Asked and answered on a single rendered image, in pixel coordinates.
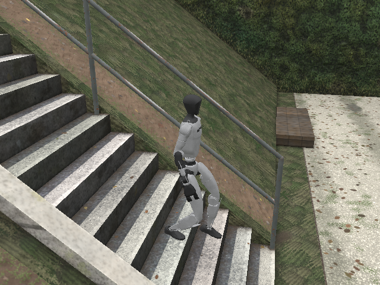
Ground stairs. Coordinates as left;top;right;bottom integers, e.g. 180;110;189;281
0;34;275;285

